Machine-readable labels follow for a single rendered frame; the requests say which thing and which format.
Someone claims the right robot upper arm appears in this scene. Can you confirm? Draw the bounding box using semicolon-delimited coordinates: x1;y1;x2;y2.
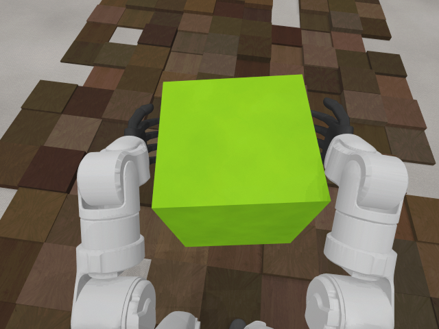
305;273;394;329

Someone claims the robot right forearm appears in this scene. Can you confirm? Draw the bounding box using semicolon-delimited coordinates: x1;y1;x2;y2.
324;134;409;318

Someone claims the robot left forearm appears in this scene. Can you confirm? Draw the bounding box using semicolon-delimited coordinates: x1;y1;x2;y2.
71;136;150;325

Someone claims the left robot upper arm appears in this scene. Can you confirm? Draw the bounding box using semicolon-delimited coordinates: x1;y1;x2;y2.
71;276;156;329

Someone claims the left robot thigh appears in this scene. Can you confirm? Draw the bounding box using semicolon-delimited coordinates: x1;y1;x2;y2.
155;311;200;329

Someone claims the carton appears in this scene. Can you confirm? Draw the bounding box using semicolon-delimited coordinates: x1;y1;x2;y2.
152;75;331;247

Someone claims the robot right hand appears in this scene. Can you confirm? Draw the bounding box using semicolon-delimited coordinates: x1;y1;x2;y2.
310;97;354;165

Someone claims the robot left hand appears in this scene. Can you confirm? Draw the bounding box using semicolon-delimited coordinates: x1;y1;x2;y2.
124;103;160;165

